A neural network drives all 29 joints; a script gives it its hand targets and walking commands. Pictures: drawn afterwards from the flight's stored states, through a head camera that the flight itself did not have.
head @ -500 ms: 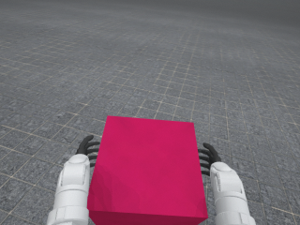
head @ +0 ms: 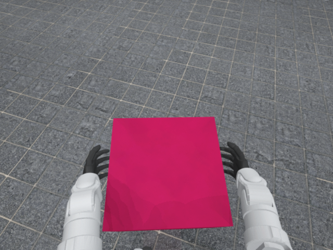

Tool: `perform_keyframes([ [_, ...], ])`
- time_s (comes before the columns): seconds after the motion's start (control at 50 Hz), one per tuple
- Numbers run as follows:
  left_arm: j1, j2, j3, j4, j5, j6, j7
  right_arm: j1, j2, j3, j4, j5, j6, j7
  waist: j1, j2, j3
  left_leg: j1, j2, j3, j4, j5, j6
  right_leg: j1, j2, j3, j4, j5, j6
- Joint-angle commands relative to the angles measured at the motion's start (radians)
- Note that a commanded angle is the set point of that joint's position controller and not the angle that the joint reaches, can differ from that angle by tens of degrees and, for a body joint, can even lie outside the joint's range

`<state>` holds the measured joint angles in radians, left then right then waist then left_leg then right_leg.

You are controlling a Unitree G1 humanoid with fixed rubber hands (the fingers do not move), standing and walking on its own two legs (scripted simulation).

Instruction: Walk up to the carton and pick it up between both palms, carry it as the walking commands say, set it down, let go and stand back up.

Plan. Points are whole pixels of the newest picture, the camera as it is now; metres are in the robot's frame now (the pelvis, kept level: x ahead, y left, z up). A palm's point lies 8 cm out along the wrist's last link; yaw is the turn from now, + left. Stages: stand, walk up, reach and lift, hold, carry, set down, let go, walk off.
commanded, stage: set down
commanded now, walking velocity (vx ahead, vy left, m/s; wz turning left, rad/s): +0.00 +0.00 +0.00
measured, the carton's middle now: (165, 175) +0.34 +0.02 -0.12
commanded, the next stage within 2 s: none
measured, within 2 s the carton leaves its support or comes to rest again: neither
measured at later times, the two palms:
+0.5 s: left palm (105, 178) +0.32 +0.20 -0.12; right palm (230, 170) +0.37 -0.17 -0.12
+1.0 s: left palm (116, 180) +0.35 +0.19 -0.23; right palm (223, 175) +0.39 -0.18 -0.21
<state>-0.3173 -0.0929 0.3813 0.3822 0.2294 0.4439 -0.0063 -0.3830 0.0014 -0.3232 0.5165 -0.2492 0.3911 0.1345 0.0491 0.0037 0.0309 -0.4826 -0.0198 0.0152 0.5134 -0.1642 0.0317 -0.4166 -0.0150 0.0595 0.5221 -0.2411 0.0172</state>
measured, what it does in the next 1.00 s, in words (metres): lowers itself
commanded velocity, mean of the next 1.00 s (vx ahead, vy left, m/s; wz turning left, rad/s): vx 0.00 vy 0.00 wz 0.00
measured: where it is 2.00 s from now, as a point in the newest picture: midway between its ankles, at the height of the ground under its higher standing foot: outside the picture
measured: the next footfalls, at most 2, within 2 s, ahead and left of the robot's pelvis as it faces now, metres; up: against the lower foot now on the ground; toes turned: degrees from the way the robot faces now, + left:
none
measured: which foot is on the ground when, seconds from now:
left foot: down 0.00-1.00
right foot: down 0.00-1.00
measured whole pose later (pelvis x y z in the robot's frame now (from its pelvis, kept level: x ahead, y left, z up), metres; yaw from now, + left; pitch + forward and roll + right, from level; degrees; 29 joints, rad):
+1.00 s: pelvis -0.06 +0.00 -0.15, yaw -1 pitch +39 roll -3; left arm -0.71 -0.06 0.42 0.42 0.18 0.40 0.11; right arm -0.77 -0.11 -0.39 0.58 -0.15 0.37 0.12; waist 0.03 -0.03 -0.15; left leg -1.62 -0.01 -0.02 1.27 -0.33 0.02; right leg -1.54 0.03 0.03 1.29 -0.43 0.04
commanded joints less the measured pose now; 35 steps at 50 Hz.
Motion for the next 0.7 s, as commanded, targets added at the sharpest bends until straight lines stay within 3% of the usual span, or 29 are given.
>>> perform_keyframes([
  [0.0,-0.486,-0.823,-0.494,0.052,-0.155,-0.057,-0.284,-0.519,0.775,0.423,-0.044,0.147,-0.069,0.239,-0.015,-0.019,-0.554,0.278,-0.043,-0.112,0.077,0.298,-0.025,-0.160,0.114,0.012,0.035,0.161,-0.068],
  [0.06,-0.547,-0.808,-0.489,0.048,-0.140,-0.081,-0.295,-0.563,0.808,0.432,-0.030,0.147,-0.077,0.246,-0.011,-0.039,-0.610,0.209,-0.048,-0.110,0.132,0.243,-0.012,-0.228,0.117,0.005,0.087,0.129,-0.059],
  [0.1,-0.569,-0.801,-0.480,0.048,-0.140,-0.094,-0.308,-0.604,0.848,0.478,-0.048,0.164,-0.082,0.248,0.027,-0.061,-0.680,0.155,-0.059,-0.093,0.174,0.230,-0.005,-0.225,0.119,0.007,0.115,0.132,-0.050],
  [0.2,-0.708,-0.794,-0.515,0.011,-0.157,-0.113,-0.346,-0.743,0.921,0.548,-0.095,0.222,-0.093,0.242,0.049,-0.078,-0.859,0.005,-0.078,-0.056,0.265,0.169,0.007,-0.237,0.115,0.013,0.183,0.120,-0.022],
  [0.28,-0.773,-0.798,-0.535,0.022,-0.162,-0.091,-0.373,-0.766,0.936,0.531,-0.076,0.227,-0.067,0.239,0.030,-0.037,-0.924,-0.074,-0.087,-0.037,0.313,0.116,0.002,-0.260,0.116,0.014,0.221,0.084,-0.016],
  [0.32,-0.786,-0.790,-0.519,0.043,-0.157,-0.082,-0.387,-0.785,0.946,0.526,-0.062,0.224,-0.054,0.238,0.037,-0.043,-0.925,-0.127,-0.090,-0.027,0.333,0.076,0.001,-0.280,0.113,0.014,0.233,0.044,-0.011],
  [0.38,-0.836,-0.803,-0.518,0.067,-0.169,-0.071,-0.407,-0.774,0.956,0.494,-0.028,0.206,-0.039,0.237,0.005,-0.043,-0.942,-0.181,-0.092,-0.022,0.362,0.082,-0.003,-0.301,0.114,0.016,0.249,0.059,-0.008],
  [0.4,-0.827,-0.800,-0.499,0.095,-0.163,-0.068,-0.411,-0.791,0.963,0.493,-0.024,0.208,-0.038,0.238,0.019,-0.046,-0.940,-0.213,-0.094,-0.017,0.373,0.089,-0.002,-0.314,0.113,0.019,0.262,0.068,-0.005],
  [0.46,-0.830,-0.816,-0.488,0.120,-0.161,-0.061,-0.420,-0.809,0.947,0.479,-0.022,0.207,-0.038,0.239,0.018,-0.019,-0.959,-0.257,-0.097,-0.019,0.397,0.108,-0.008,-0.358,0.119,0.011,0.295,0.085,-0.007],
  [0.58,-0.852,-0.836,-0.481,0.132,-0.171,-0.072,-0.406,-0.848,0.894,0.458,-0.033,0.215,-0.057,0.245,-0.002,-0.009,-1.008,-0.317,-0.094,-0.031,0.455,0.129,-0.016,-0.509,0.137,-0.018,0.375,0.082,-0.011],
  [0.68,-0.870,-0.867,-0.517,0.097,-0.197,-0.083,-0.369,-0.883,0.848,0.478,-0.046,0.240,-0.079,0.259,-0.001,0.010,-1.105,-0.302,-0.092,-0.047,0.521,0.184,-0.031,-0.659,0.153,-0.042,0.467,0.085,-0.022],
])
